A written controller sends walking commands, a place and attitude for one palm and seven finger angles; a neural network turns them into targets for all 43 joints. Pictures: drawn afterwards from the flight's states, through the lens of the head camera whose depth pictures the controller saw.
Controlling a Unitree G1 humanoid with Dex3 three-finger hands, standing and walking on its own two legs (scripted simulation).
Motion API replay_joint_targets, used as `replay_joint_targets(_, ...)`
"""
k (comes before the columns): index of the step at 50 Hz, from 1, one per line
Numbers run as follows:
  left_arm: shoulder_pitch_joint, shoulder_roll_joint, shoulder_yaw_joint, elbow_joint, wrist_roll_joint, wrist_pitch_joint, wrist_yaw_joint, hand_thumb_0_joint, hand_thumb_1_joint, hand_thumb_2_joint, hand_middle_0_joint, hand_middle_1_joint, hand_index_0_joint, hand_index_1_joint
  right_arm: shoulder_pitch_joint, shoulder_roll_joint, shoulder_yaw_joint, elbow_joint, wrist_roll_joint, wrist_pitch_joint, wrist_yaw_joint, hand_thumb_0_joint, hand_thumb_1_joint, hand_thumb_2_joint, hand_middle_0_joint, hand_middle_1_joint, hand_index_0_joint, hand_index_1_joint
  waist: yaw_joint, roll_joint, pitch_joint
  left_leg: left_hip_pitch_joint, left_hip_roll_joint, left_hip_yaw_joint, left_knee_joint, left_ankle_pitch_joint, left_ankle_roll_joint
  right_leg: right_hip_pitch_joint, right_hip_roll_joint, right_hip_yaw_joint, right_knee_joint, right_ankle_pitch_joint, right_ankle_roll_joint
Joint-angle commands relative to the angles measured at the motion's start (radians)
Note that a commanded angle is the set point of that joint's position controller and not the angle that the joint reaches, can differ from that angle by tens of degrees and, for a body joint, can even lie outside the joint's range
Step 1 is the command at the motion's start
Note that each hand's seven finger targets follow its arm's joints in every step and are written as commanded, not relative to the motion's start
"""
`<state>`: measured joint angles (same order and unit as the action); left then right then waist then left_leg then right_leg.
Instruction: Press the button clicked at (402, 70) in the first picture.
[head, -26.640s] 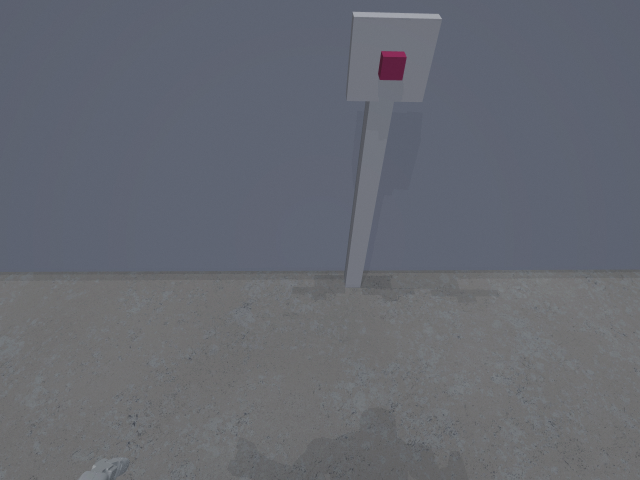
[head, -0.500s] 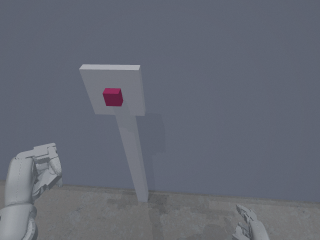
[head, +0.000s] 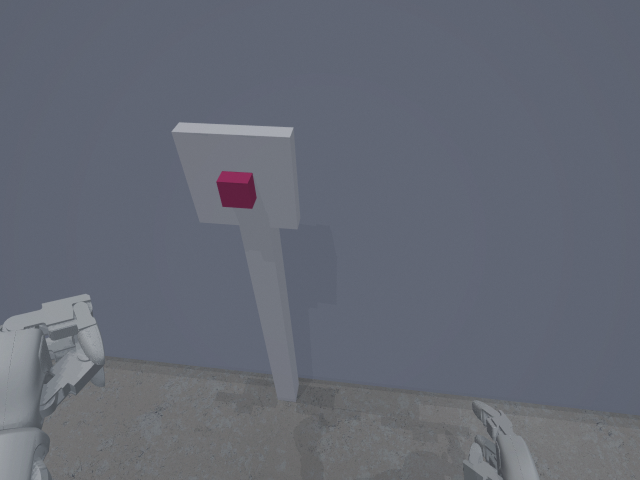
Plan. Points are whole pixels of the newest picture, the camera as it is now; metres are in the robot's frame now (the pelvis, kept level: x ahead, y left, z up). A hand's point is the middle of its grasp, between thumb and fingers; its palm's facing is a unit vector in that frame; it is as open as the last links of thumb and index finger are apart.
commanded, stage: step back with the hand held close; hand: left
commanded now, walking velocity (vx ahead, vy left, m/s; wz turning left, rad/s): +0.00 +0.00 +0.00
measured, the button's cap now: (237, 188) +0.50 +0.20 +0.11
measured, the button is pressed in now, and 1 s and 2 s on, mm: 0 0 0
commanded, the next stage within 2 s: stop stepping back and stand still in 1.26 s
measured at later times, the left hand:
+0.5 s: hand (80, 362) +0.17 +0.25 +0.15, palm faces +0.28 -0.82 -0.50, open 3.1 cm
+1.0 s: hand out of the picture +0.10 +0.29 +0.17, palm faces +0.41 -0.80 -0.45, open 3.1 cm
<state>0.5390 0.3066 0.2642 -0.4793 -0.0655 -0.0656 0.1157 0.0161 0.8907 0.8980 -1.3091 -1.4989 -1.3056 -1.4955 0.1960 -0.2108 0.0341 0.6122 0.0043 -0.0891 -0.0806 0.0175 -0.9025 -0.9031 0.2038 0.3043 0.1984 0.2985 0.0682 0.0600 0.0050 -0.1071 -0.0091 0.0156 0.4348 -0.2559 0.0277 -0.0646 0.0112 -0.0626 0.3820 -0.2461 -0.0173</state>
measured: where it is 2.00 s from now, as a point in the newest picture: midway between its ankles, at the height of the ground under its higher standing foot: outside the picture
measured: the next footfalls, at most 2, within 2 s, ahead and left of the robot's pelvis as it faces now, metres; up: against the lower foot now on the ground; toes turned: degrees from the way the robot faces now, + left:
right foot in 1.20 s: -0.23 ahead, -0.09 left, +0.00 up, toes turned -2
left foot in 1.70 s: -0.16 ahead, +0.13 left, +0.00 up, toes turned -1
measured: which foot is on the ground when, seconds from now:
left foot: down 0.00-1.00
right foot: down 0.00-0.86, up 0.88-1.00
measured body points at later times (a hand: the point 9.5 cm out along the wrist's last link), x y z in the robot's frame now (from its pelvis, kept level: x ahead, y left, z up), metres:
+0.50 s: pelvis -0.02 +0.02 +0.00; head +0.00 +0.02 +0.44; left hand +0.15 +0.29 +0.18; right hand +0.15 -0.23 -0.08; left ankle -0.01 +0.10 -0.74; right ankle -0.02 -0.11 -0.74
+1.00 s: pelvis -0.10 +0.04 -0.01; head -0.08 +0.07 +0.44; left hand +0.07 +0.33 +0.20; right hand +0.06 -0.20 -0.08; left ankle -0.01 +0.10 -0.74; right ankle -0.15 -0.11 -0.69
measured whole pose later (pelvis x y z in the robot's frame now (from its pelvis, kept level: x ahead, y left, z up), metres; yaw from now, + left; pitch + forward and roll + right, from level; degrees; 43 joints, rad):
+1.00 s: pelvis -0.10 +0.04 -0.01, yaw +2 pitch +3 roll -5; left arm 0.58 0.42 0.41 -0.63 -0.01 -0.23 0.16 0.02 0.89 0.90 -1.31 -1.50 -1.31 -1.50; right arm 0.26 -0.18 0.00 0.59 -0.02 -0.07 -0.07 0.02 -0.90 -0.90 0.20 0.30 0.20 0.30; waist -0.03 0.02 -0.02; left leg -0.45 -0.01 -0.04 0.53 -0.13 0.08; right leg -0.38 0.08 0.00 0.90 -0.42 0.01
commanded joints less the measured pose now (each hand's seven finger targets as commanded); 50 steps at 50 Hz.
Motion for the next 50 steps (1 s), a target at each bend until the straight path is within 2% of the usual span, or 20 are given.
replay_joint_targets(1, -0.071, 0.170, 0.116, -0.235, -0.002, -0.074, 0.018, 0.000, 0.900, 0.900, -1.300, -1.500, -1.300, -1.500, -0.140, -0.103, -0.036, -0.169, -0.001, -0.063, -0.005, 0.000, -0.900, -0.900, 0.200, 0.300, 0.200, 0.300, -0.003, 0.035, -0.036, 0.013, 0.017, -0.041, -0.069, 0.209, -0.008, -0.031, -0.011, 0.039, -0.055, 0.168, -0.007)
replay_joint_targets(4, -0.095, 0.164, 0.115, -0.158, -0.004, -0.066, 0.017, 0.000, 0.900, 0.900, -1.300, -1.500, -1.300, -1.500, -0.134, -0.107, -0.037, -0.154, -0.001, -0.053, -0.008, 0.000, -0.900, -0.900, 0.200, 0.300, 0.200, 0.300, -0.013, -0.026, 0.011, -0.006, 0.019, -0.038, -0.077, 0.191, -0.006, -0.047, -0.009, 0.038, -0.066, 0.147, -0.005)
replay_joint_targets(5, -0.221, 0.301, 0.261, -0.266, -0.004, -0.108, 0.020, 0.000, 0.900, 0.900, -1.300, -1.500, -1.300, -1.500, -0.115, -0.131, -0.051, -0.201, 0.005, -0.027, 0.002, 0.000, -0.900, -0.900, 0.200, 0.300, 0.200, 0.300, -0.041, -0.036, 0.072, -0.098, 0.043, -0.066, -0.047, 0.119, 0.020, -0.133, -0.058, 0.137, -0.124, 0.145, 0.003)
replay_joint_targets(7, -0.062, 0.188, 0.170, -0.131, 0.003, -0.108, 0.005, 0.000, 0.900, 0.900, -1.300, -1.500, -1.300, -1.500, -0.117, -0.116, -0.053, -0.183, -0.001, 0.000, 0.005, 0.000, -0.900, -0.900, 0.200, 0.300, 0.200, 0.300, -0.048, -0.108, 0.054, -0.071, 0.041, -0.070, -0.025, 0.129, 0.020, -0.157, -0.083, 0.136, -0.140, 0.138, 0.001)
replay_joint_targets(10, 0.010, 0.163, 0.144, -0.154, 0.006, -0.122, 0.000, 0.000, 0.900, 0.900, -1.300, -1.500, -1.300, -1.500, -0.117, -0.130, -0.063, -0.198, -0.002, 0.029, 0.014, 0.000, -0.900, -0.900, 0.200, 0.300, 0.200, 0.300, -0.054, -0.058, -0.031, -0.076, 0.050, -0.064, -0.021, 0.220, 0.017, -0.111, -0.088, 0.106, -0.088, 0.226, 0.007)
replay_joint_targets(13, 0.055, 0.193, 0.165, -0.232, 0.005, -0.130, 0.005, 0.000, 0.900, 0.900, -1.300, -1.500, -1.300, -1.500, -0.121, -0.137, -0.073, -0.216, 0.000, 0.048, 0.014, 0.000, -0.900, -0.900, 0.200, 0.300, 0.200, 0.300, -0.054, -0.014, -0.139, -0.058, 0.062, -0.060, -0.011, 0.361, 0.016, -0.058, -0.080, 0.079, -0.020, 0.354, 0.016)
replay_joint_targets(15, 0.085, 0.222, 0.193, -0.284, 0.005, -0.135, 0.013, 0.000, 0.900, 0.900, -1.300, -1.500, -1.300, -1.500, -0.115, -0.133, -0.078, -0.236, 0.006, 0.061, 0.013, 0.000, -0.900, -0.900, 0.200, 0.300, 0.200, 0.300, -0.055, -0.033, -0.202, -0.061, 0.071, -0.067, 0.003, 0.440, 0.017, -0.021, -0.074, 0.069, 0.027, 0.420, 0.019)
replay_joint_targets(20, 0.132, 0.266, 0.247, -0.342, -0.004, -0.141, 0.030, 0.000, 0.900, 0.900, -1.300, -1.500, -1.300, -1.500, -0.115, -0.127, -0.084, -0.258, 0.013, 0.076, 0.004, 0.000, -0.900, -0.900, 0.200, 0.300, 0.200, 0.300, -0.055, -0.018, -0.234, -0.118, 0.087, -0.079, 0.022, 0.477, 0.014, -0.008, -0.074, 0.071, 0.089, 0.474, 0.020)
replay_joint_targets(26, 0.145, 0.234, 0.227, -0.312, 0.003, -0.148, 0.029, 0.000, 0.900, 0.900, -1.300, -1.500, -1.300, -1.500, -0.104, -0.139, -0.090, -0.251, 0.009, 0.066, 0.003, 0.000, -0.900, -0.900, 0.200, 0.300, 0.200, 0.300, -0.060, 0.039, -0.166, -0.224, 0.132, -0.127, -0.040, 0.367, 0.028, -0.048, -0.038, 0.062, 0.147, 0.272, 0.025)
replay_joint_targets(30, 0.114, 0.218, 0.217, -0.285, 0.013, -0.157, 0.026, 0.000, 0.900, 0.900, -1.300, -1.500, -1.300, -1.500, -0.105, -0.144, -0.087, -0.250, 0.006, 0.048, 0.002, 0.000, -0.900, -0.900, 0.200, 0.300, 0.200, 0.300, -0.061, 0.025, -0.101, -0.413, 0.156, -0.153, -0.093, 0.069, 0.054, -0.009, -0.036, 0.087, 0.185, 0.163, 0.025)
replay_joint_targets(33, 0.069, 0.231, 0.226, -0.296, 0.025, -0.167, 0.031, 0.000, 0.900, 0.900, -1.300, -1.500, -1.300, -1.500, -0.096, -0.148, -0.089, -0.252, 0.005, 0.036, -0.001, 0.000, -0.900, -0.900, 0.200, 0.300, 0.200, 0.300, -0.069, -0.038, -0.063, -0.503, 0.118, -0.141, -0.061, -0.200, 0.057, -0.033, -0.065, 0.151, 0.119, 0.064, 0.012)
replay_joint_targets(37, 0.019, 0.232, 0.196, -0.339, 0.032, -0.191, 0.049, 0.000, 0.900, 0.900, -1.300, -1.500, -1.300, -1.500, -0.058, -0.141, -0.086, -0.234, 0.000, 0.019, 0.003, 0.000, -0.900, -0.900, 0.200, 0.300, 0.200, 0.300, -0.087, -0.141, -0.043, -0.279, 0.026, -0.089, 0.185, -0.209, 0.009, -0.363, -0.189, 0.256, -0.108, -0.281, -0.057)
replay_joint_targets(39, 0.005, 0.243, 0.198, -0.365, 0.031, -0.200, 0.065, 0.000, 0.900, 0.900, -1.300, -1.500, -1.300, -1.500, -0.053, -0.129, -0.078, -0.216, -0.004, 0.015, -0.001, 0.000, -0.900, -0.900, 0.200, 0.300, 0.200, 0.300, -0.094, -0.155, -0.070, -0.175, 0.020, -0.079, 0.227, -0.147, 0.001, -0.440, -0.214, 0.217, -0.119, -0.273, -0.065)
replay_joint_targets(41, 0.003, 0.253, 0.209, -0.384, 0.034, -0.208, 0.074, 0.000, 0.900, 0.900, -1.300, -1.500, -1.300, -1.500, -0.059, -0.138, -0.073, -0.216, -0.007, 0.008, -0.007, 0.000, -0.900, -0.900, 0.200, 0.300, 0.200, 0.300, -0.097, -0.048, -0.061, -0.190, 0.053, -0.125, 0.094, -0.150, 0.012, -0.428, -0.142, 0.147, -0.036, -0.226, -0.030)
replay_joint_targets(42, 0.009, 0.252, 0.212, -0.405, 0.034, -0.215, 0.073, 0.000, 0.900, 0.900, -1.300, -1.500, -1.300, -1.500, -0.065, -0.149, -0.071, -0.222, -0.009, 0.001, -0.009, 0.000, -0.900, -0.900, 0.200, 0.300, 0.200, 0.300, -0.093, 0.064, -0.058, -0.277, 0.111, -0.213, -0.046, -0.220, 0.030, -0.349, -0.073, 0.095, 0.064, -0.209, 0.000)
replay_joint_targets(43, 0.026, 0.260, 0.236, -0.407, 0.041, -0.218, 0.071, 0.000, 0.900, 0.900, -1.300, -1.500, -1.300, -1.500, -0.091, -0.161, -0.074, -0.228, -0.013, -0.012, -0.016, 0.000, -0.900, -0.900, 0.200, 0.300, 0.200, 0.300, -0.083, 0.210, -0.062, -0.454, 0.219, -0.358, -0.250, -0.368, 0.066, -0.177, 0.017, 0.054, 0.284, -0.145, 0.029)
replay_joint_targets(44, 0.015, 0.253, 0.247, -0.412, 0.060, -0.224, 0.067, 0.000, 0.900, 0.900, -1.300, -1.500, -1.300, -1.500, -0.088, -0.151, -0.075, -0.227, -0.019, -0.024, -0.015, 0.000, -0.900, -0.900, 0.200, 0.300, 0.200, 0.300, -0.071, 0.274, -0.079, -0.597, 0.292, -0.453, -0.348, -0.489, 0.101, -0.053, 0.065, 0.060, 0.512, -0.122, 0.036)
replay_joint_targets(46, 0.016, 0.253, 0.259, -0.370, 0.062, -0.229, 0.062, 0.000, 0.900, 0.900, -1.300, -1.500, -1.300, -1.500, -0.070, -0.127, -0.087, -0.212, -0.026, -0.037, -0.004, 0.000, -0.900, -0.900, 0.200, 0.300, 0.200, 0.300, -0.073, 0.193, -0.078, -0.591, 0.322, -0.430, -0.339, -0.433, 0.130, -0.100, 0.058, 0.105, 0.703, -0.177, 0.029)
replay_joint_targets(49, 0.089, 0.225, 0.242, -0.333, 0.040, -0.233, 0.060, 0.000, 0.900, 0.900, -1.300, -1.500, -1.300, -1.500, -0.068, -0.116, -0.091, -0.189, -0.024, -0.059, 0.013, 0.000, -0.900, -0.900, 0.200, 0.300, 0.200, 0.300, -0.063, 0.043, -0.106, -0.322, 0.251, -0.326, -0.219, -0.123, 0.113, -0.240, 0.047, 0.082, 0.514, -0.239, 0.027)
replay_joint_targets(50, 0.130, 0.215, 0.226, -0.325, 0.031, -0.228, 0.055, 0.000, 0.900, 0.900, -1.300, -1.500, -1.300, -1.500, -0.062, -0.118, -0.091, -0.173, -0.023, -0.063, 0.019, 0.000, -0.900, -0.900, 0.200, 0.300, 0.200, 0.300, -0.066, 0.048, -0.125, -0.237, 0.239, -0.310, -0.225, -0.088, 0.100, -0.274, 0.054, 0.062, 0.452, -0.263, 0.027)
